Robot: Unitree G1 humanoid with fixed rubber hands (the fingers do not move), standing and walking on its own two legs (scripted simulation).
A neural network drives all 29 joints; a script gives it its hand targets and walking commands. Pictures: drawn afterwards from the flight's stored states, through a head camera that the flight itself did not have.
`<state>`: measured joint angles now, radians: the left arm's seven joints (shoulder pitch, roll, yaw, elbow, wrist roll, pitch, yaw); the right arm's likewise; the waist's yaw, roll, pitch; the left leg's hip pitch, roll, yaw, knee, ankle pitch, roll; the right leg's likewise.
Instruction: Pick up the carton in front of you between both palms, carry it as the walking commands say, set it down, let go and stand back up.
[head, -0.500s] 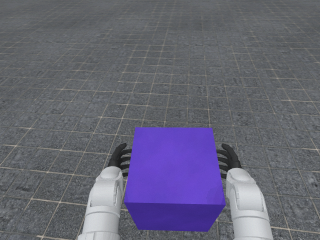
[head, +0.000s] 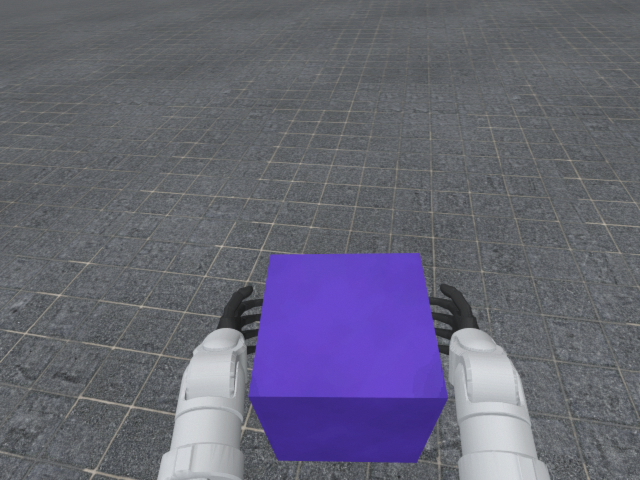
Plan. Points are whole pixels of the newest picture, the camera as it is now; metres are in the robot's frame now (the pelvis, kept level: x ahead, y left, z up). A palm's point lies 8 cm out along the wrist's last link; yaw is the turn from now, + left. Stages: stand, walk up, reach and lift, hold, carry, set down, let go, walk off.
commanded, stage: hold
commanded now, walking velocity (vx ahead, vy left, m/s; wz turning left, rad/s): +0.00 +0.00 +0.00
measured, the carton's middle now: (345, 361) +0.31 +0.00 -0.04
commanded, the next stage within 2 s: set down in 0.18 s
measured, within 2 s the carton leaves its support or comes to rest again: neither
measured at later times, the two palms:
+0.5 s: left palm (239, 326) +0.34 +0.15 +0.02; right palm (450, 329) +0.33 -0.15 +0.01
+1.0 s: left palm (264, 364) +0.39 +0.15 -0.18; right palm (426, 373) +0.38 -0.15 -0.18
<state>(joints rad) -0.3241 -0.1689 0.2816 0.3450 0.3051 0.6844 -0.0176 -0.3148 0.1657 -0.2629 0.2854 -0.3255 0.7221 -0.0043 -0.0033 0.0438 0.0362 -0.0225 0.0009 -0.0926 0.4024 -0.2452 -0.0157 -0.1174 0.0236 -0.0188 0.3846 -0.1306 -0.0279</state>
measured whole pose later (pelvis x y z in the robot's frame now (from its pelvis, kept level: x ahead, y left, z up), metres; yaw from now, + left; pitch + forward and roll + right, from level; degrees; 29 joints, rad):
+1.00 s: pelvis -0.03 +0.03 -0.11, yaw +0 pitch +34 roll +1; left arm -0.71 -0.11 0.42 0.55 0.21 0.21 0.03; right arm -0.70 0.14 -0.47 0.48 -0.26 0.23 -0.01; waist -0.03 0.03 -0.08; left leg -1.28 -0.10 -0.07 1.12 -0.43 -0.01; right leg -1.37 0.03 0.10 1.06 -0.29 0.04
